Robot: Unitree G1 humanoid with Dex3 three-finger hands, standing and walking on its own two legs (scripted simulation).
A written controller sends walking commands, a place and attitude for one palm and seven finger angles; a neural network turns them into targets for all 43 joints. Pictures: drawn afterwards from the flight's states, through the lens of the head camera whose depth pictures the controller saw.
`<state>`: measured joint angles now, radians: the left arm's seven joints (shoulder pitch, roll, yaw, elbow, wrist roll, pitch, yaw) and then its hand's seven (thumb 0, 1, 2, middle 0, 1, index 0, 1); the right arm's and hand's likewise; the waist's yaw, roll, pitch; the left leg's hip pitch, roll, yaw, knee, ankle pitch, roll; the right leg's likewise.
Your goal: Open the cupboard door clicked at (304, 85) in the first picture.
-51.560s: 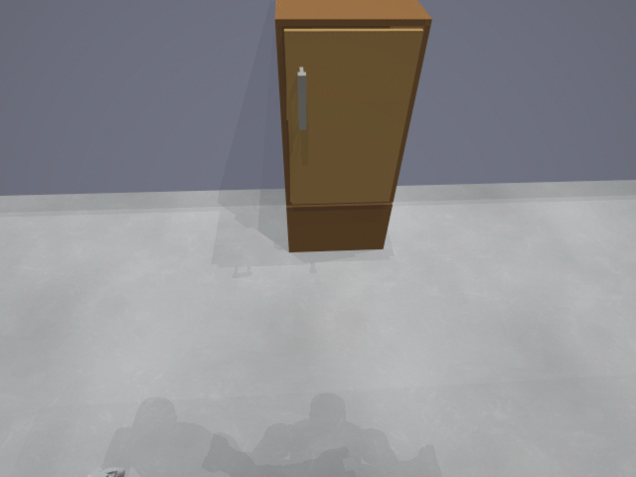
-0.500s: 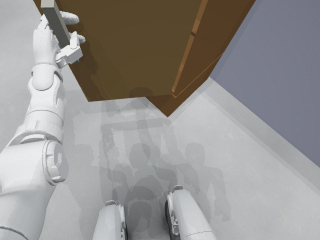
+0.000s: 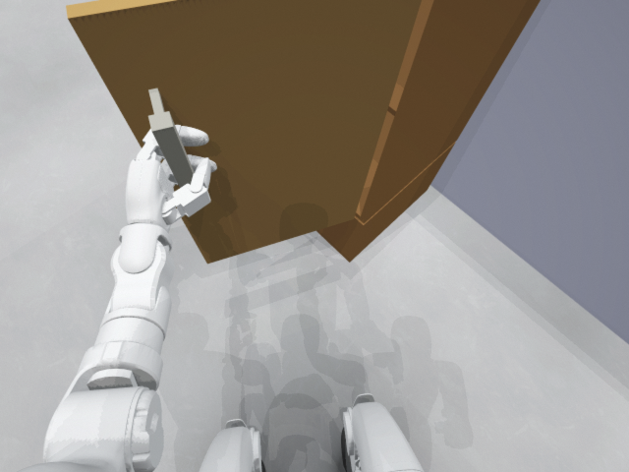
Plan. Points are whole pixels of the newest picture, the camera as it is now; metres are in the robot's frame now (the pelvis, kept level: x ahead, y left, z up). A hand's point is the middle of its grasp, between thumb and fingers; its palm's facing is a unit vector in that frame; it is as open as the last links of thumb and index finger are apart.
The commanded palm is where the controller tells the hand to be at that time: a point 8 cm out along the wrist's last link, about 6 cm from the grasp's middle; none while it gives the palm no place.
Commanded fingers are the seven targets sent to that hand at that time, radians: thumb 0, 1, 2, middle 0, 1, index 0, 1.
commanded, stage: pull the door open along its arc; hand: left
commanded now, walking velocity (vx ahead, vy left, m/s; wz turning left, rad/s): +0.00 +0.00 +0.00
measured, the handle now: (177, 153) +0.51 +0.14 +0.04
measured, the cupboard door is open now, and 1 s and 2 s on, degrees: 66 94 100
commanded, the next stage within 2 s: open thumb and fingers to let go in 0.72 s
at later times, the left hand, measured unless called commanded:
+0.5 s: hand (268, 255) +0.36 +0.03 +0.03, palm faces +0.36 -0.93 -0.03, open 5.9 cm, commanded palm +0.29 +0.07 +0.03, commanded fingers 0.00 0.90 0.90 -0.40 -1.35 -0.40 -1.35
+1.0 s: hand (286, 274) +0.34 +0.01 +0.04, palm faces +0.37 -0.93 -0.06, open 6.6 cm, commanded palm +0.28 +0.03 +0.03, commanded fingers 0.00 0.20 0.60 -0.35 -1.27 -0.35 -1.27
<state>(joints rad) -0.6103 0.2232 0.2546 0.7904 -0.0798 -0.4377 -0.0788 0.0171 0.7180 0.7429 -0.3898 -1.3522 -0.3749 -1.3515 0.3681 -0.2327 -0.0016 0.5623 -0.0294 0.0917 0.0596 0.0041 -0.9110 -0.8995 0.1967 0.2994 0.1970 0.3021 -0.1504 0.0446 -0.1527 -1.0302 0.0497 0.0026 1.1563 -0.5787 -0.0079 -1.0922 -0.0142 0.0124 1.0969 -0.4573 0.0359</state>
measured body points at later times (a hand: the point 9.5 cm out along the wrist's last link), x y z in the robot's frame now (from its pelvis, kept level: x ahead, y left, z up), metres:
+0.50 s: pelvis +0.00 -0.03 +0.01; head +0.10 -0.03 +0.45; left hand +0.34 +0.08 +0.04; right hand +0.15 -0.24 -0.12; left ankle -0.03 +0.12 -0.65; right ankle +0.02 -0.14 -0.65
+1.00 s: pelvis -0.01 -0.05 +0.01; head +0.07 -0.06 +0.45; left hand +0.31 +0.06 +0.04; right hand +0.18 -0.25 -0.12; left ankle -0.03 +0.12 -0.65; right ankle +0.02 -0.14 -0.65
